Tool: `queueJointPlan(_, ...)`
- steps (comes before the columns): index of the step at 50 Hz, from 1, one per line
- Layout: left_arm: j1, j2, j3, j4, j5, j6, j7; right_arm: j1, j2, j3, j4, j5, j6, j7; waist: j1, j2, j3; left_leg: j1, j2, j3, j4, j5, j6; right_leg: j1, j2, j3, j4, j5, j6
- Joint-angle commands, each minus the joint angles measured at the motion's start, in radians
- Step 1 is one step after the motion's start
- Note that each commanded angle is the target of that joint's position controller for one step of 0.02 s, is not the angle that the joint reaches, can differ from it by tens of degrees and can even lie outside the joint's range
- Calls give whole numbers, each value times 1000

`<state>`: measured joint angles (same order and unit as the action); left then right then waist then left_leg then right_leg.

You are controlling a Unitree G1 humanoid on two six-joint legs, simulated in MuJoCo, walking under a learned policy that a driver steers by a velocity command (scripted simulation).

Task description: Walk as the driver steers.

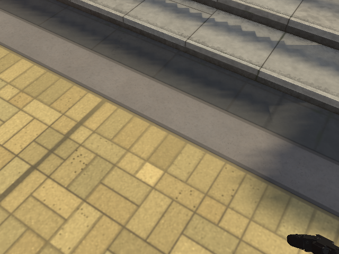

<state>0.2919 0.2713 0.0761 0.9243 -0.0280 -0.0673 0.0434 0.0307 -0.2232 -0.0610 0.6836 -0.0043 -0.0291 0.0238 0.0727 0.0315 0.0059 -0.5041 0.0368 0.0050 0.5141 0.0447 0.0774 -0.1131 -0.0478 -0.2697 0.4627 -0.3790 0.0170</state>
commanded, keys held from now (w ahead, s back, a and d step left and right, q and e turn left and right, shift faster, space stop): e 0.88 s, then no key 0.12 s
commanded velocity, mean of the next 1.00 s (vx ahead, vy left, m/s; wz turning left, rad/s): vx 0.03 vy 0.00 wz -0.42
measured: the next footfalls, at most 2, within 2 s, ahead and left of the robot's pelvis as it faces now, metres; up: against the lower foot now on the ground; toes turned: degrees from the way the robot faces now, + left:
right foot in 0.38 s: +0.06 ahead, -0.14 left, +0.00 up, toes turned -14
left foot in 0.88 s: +0.13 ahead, +0.06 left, +0.00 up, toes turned -32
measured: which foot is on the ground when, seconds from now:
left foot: down 0.00-0.38, up 0.40-0.86, down 0.88-1.00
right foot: down 0.00-0.02, up 0.04-0.36, down 0.38-0.88, up 0.90-1.00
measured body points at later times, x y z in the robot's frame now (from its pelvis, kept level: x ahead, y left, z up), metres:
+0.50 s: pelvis +0.02 -0.04 +0.00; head +0.04 -0.08 +0.45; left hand +0.16 +0.21 -0.10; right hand +0.13 -0.34 -0.12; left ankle +0.09 +0.11 -0.66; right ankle +0.02 -0.13 -0.73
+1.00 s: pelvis +0.03 -0.02 +0.01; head +0.07 -0.02 +0.46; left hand +0.32 +0.15 -0.09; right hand +0.04 -0.34 -0.08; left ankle +0.10 +0.08 -0.73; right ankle -0.03 -0.12 -0.66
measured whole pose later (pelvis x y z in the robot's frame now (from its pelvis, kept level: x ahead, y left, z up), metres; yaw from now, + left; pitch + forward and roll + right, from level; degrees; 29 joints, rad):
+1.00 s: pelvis +0.03 -0.02 +0.01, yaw -30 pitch +3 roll +0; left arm 0.16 0.32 0.10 0.63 -0.01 0.03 0.03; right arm 0.14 -0.24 -0.08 0.72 -0.02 -0.02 -0.03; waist 0.00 -0.05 0.00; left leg -0.30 -0.01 -0.03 0.50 -0.25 0.01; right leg -0.55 0.12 0.14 1.09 -0.49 0.04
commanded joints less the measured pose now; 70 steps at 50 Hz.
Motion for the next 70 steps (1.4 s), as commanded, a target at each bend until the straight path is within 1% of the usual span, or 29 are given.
queueJointPlan(1,35,30,-20,-55,43,-27,-27,270,-206,-55,-7,-62,-10,-41,-122,150,-298,737,279,-273,55,934,199,-356,-21,109,434,105,0)
queueJointPlan(2,98,4,-41,-46,26,-21,-39,270,-117,-22,-1,-50,-6,-43,-108,221,-451,778,421,-419,9,891,342,-421,5,275,631,-349,38)
queueJointPlan(3,54,83,-13,-46,-3,-3,-42,235,-99,-19,-12,-29,3,-38,-116,124,-409,667,363,-359,-37,653,306,-438,-22,333,688,-360,48)
queueJointPlan(4,-21,94,-5,-73,-7,14,-34,162,-116,-25,-23,-10,3,-40,-98,86,-309,584,316,-293,-65,452,248,-507,-37,314,689,-328,48)
queueJointPlan(9,19,51,12,-68,22,86,14,9,-131,-41,-26,-23,9,-67,-21,100,-146,144,251,-110,-233,-72,170,-349,-26,254,658,-93,79)
queueJointPlan(14,-50,40,8,-129,24,94,-2,14,-140,-51,11,-13,17,-88,-45,123,-142,170,275,-54,-233,-155,154,-297,-40,228,457,-13,30)
queueJointPlan(18,23,53,20,-126,41,102,-25,3,-138,-57,43,29,35,-95,-2,100,-126,161,249,21,-112,-280,56,-141,14,173,170,111,-48)
queueJointPlan(19,38,67,27,-126,59,100,-27,62,-103,-54,75,38,46,-92,-11,2,-71,91,190,91,38,-388,-19,-108,2,248,35,157,-96)
queueJointPlan(20,29,176,49,-157,68,97,-13,102,-48,-45,68,14,54,-86,-60,-308,-5,-137,46,199,381,-568,-128,-74,-233,615,-92,334,-196)
queueJointPlan(21,37,235,53,-191,78,83,-18,-31,-84,-50,3,0,50,-91,-3,-360,10,-263,-47,39,539,-709,-138,-139,-344,830,-210,358,-336)
queueJointPlan(22,6,213,49,-202,94,64,-23,-71,-104,-56,-4,3,47,-91,-8,-274,0,-279,-30,-40,643,-636,-124,-145,-304,792,-217,250,-330)
queueJointPlan(25,-148,145,33,-245,35,54,-12,1,-146,-77,41,-13,47,-103,-81,-168,-41,-242,-1,-76,680,-409,-117,-149,-182,607,-153,246,-197)
queueJointPlan(27,-126,115,23,-253,33,54,-5,10,-123,-72,33,-12,40,-101,-84,-146,-91,-206,-19,-72,690,-353,-125,-124,-153,572,-125,356,-201)
queueJointPlan(38,-94,166,53,-325,23,88,2,-11,-108,-43,-13,15,-1,-71,-40,-189,-124,-39,-73,-98,244,-399,-146,-57,-128,710,-71,404,-246)
queueJointPlan(43,-169,159,54,-374,-2,104,-1,101,-132,-53,2,20,-25,-45,-107,-185,-141,220,-74,-78,-110,-228,-102,-112,-54,740,7,450,-185)
queueJointPlan(44,-156,125,46,-386,1,106,2,142,-178,-68,8,9,-23,-47,-106,-123,-163,364,40,-149,-143,-149,-59,-225,-6,694,85,272,-136)
queueJointPlan(45,-84,55,29,-381,18,105,-2,132,-238,-77,-9,-10,-10,-56,-45,140,-174,472,264,-347,-148,75,40,-389,138,507,326,-125,-73)
queueJointPlan(46,-113,133,52,-412,20,85,-8,128,-243,-77,-14,-44,-7,-47,-53,322,-124,413,388,-556,-184,195,215,-567,185,416,527,-312,-18)
queueJointPlan(47,-110,198,73,-385,25,78,-13,88,-192,-67,-41,-36,-8,-53,-55,193,-111,386,363,-492,-182,160,228,-562,135,451,696,-243,10)
queueJointPlan(49,-80,172,71,-332,20,93,-12,22,-134,-47,-60,-10,-2,-60,-34,83,-92,350,234,-306,-148,111,139,-542,124,432,789,-130,47)
queueJointPlan(54,-155,52,14,-366,21,93,-26,60,-143,-36,-47,-9,15,-69,-68,128,-111,353,157,-157,-135,143,129,-436,77,322,541,-38,79)
queueJointPlan(56,-173,19,-6,-371,22,89,-36,113,-160,-38,-30,-1,21,-62,-104,173,-126,306,147,-156,-178,-173,129,-310,57,263,351,-73,65)
queueJointPlan(59,-120,70,10,-357,9,77,-52,152,-215,-48,-25,22,27,-48,-95,179,-56,202,179,-232,-217,-519,137,-163,87,208,115,12,8)
queueJointPlan(61,-28,75,16,-324,10,64,-48,169,-175,-34,-12,28,22,-42,-49,124,-34,87,146,-212,-165,-593,81,33,79,236,-44,66,-55)
queueJointPlan(62,74,100,21,-309,17,55,-40,135,-103,-12,-24,14,10,-36,-8,17,-62,-53,83,-138,33,-575,11,190,-53,423,-86,9,-95)
queueJointPlan(63,136,233,54,-297,34,52,-40,94,-49,5,-79,12,-20,-28,-6,-293,-64,-290,-50,56,292,-587,-66,247,-270,751,-165,-166,-214)
queueJointPlan(64,166,227,57,-297,45,32,-43,-34,-146,-21,-116,31,-39,-35,67,-258,28,-405,-6,-30,461,-626,-73,152,-348,949,-286,-294,-324)
queueJointPlan(65,131,178,38,-295,52,14,-38,-30,-181,-38,-111,48,-46,-33,26,-205,86,-451,33,-68,551,-541,-59,126,-334,915,-301,-347,-313)
queueJointPlan(70,58,100,9,-292,32,-10,-32,68,-119,-28,-31,9,-56,-15,-44,-148,67,-358,62,-32,520,-180,-81,44,-169,570,-336,32,-220)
